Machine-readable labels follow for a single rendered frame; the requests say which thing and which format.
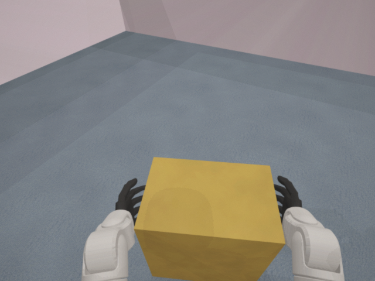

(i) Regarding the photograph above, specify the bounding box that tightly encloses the carton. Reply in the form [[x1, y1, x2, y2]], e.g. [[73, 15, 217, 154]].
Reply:
[[134, 157, 285, 281]]

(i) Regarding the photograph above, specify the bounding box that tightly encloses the robot left forearm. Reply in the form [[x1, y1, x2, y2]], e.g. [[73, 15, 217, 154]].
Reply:
[[81, 210, 135, 281]]

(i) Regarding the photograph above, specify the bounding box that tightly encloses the left robot hand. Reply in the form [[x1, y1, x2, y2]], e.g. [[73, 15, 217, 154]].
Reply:
[[115, 178, 146, 226]]

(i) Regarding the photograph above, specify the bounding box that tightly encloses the right robot hand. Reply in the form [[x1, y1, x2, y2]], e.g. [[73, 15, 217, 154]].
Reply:
[[274, 176, 302, 224]]

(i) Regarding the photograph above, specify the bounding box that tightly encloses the robot right forearm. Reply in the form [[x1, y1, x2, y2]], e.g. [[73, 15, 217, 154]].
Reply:
[[282, 207, 345, 281]]

